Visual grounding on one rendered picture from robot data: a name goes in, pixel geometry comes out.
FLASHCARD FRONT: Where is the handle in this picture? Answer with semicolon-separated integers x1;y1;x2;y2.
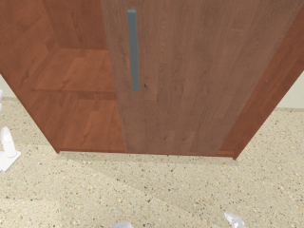
127;7;140;92
265;24;304;91

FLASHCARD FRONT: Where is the robot right hand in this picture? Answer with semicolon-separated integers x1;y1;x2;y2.
224;211;248;228

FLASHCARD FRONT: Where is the robot left hand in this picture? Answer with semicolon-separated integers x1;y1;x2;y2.
0;88;21;174

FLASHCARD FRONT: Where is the wardrobe door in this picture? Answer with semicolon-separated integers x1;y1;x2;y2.
219;4;304;152
100;0;304;156

